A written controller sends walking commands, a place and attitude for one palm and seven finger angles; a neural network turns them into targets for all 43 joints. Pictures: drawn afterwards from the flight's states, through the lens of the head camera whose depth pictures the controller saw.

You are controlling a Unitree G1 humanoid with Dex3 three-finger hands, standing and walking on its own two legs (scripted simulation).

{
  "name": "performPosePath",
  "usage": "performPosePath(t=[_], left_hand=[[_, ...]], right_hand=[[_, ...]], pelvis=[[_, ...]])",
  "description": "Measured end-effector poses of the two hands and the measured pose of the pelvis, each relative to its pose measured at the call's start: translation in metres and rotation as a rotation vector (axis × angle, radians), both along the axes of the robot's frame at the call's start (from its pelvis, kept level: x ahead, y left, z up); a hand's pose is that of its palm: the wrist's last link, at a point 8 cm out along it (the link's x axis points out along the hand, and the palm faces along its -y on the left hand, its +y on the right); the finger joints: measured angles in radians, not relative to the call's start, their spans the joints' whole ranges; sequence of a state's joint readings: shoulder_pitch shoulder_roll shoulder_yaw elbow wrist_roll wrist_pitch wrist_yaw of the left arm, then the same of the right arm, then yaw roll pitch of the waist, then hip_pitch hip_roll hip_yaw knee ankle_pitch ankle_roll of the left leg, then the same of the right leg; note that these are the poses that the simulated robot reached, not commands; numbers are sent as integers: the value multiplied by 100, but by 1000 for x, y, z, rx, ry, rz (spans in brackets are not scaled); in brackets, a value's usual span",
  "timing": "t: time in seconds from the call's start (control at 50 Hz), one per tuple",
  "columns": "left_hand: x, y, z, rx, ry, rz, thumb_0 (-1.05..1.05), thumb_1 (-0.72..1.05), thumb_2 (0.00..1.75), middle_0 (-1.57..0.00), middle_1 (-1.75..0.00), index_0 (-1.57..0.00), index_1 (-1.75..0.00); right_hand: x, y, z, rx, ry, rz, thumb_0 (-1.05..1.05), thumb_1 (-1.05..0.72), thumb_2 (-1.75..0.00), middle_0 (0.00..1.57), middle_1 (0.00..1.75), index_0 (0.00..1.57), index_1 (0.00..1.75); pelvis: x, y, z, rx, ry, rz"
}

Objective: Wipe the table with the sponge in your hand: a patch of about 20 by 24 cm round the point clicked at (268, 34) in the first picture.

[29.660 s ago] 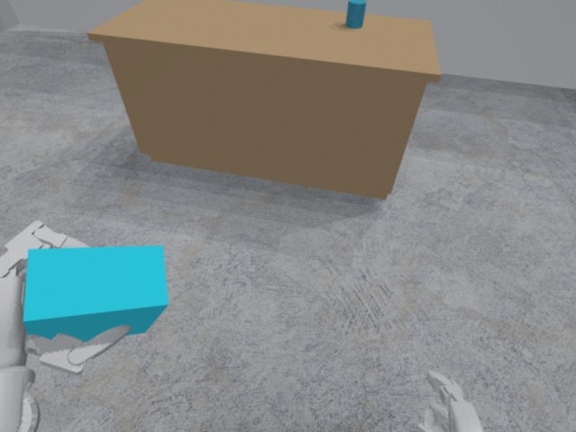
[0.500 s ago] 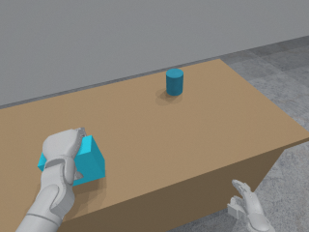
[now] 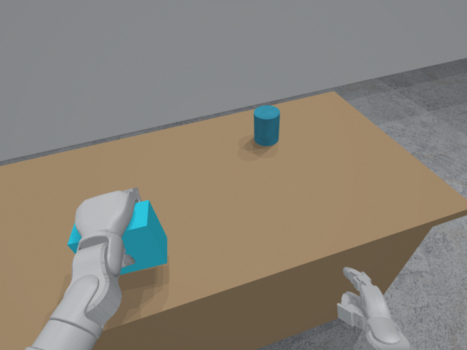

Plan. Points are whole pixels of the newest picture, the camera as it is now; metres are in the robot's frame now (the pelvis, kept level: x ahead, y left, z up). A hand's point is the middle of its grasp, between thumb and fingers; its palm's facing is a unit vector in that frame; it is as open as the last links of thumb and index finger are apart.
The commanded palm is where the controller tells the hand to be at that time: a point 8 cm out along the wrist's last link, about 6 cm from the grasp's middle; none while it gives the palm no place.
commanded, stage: lower the sponge onto the table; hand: left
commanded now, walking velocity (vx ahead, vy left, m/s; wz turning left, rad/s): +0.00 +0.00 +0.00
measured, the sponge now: (127, 246) +0.27 +0.26 +0.03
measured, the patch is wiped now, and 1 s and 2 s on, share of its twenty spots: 0.00 0.00 0.20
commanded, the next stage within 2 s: wipe forward along the first lane in 1.48 s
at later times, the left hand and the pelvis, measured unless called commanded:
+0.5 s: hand (119, 238) +0.27 +0.27 +0.05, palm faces -0.05 -0.10 -0.99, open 10.3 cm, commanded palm +0.25 +0.26 +0.11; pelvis +0.00 -0.01 +0.00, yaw +0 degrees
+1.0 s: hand (122, 246) +0.27 +0.27 +0.03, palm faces -0.06 -0.11 -0.99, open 10.3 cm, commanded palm +0.25 +0.26 +0.09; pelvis +0.00 +0.00 +0.00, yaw +0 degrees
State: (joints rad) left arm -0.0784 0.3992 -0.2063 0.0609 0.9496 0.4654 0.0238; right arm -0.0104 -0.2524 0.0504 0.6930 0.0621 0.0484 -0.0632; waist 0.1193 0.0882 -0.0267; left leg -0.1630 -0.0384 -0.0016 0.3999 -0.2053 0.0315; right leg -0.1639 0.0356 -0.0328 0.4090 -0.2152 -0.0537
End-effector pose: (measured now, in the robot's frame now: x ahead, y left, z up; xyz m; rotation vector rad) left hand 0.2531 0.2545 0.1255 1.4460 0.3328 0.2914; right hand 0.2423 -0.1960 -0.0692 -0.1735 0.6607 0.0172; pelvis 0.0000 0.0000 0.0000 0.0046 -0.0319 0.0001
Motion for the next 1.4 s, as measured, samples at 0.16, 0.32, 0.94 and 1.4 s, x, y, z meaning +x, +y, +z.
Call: performPosePath(t=[0.16,0.32,0.94,1.4], left_hand=[[2,3,-4,7,1,43,-1,-52,103,-68,-134,-72,-133],[2,2,-14,0,36,36,-1,-52,103,-68,-134,-72,-133],[1,9,-40,0,46,54,-1,-52,103,-68,-134,-72,-133],[-1,10,-52,22,55,44,-1,-52,103,-68,-134,-72,-133]], right_hand=[[-7,-6,-4,3,25,-15,1,-90,-90,20,30,20,30],[-12,-17,-7,-11,30,-40,1,-90,-90,20,30,20,30],[-21,-21,-12,-11,52,-75,1,-91,-90,20,30,20,30],[-34,-18,-21,-7,88,-86,1,-91,-90,20,30,20,30]], pelvis=[[-1,-3,0,2,5,-4],[0,-6,-1,1,10,-5],[3,-2,-2,-2,37,-7],[-2,2,-5,-5,54,0]])
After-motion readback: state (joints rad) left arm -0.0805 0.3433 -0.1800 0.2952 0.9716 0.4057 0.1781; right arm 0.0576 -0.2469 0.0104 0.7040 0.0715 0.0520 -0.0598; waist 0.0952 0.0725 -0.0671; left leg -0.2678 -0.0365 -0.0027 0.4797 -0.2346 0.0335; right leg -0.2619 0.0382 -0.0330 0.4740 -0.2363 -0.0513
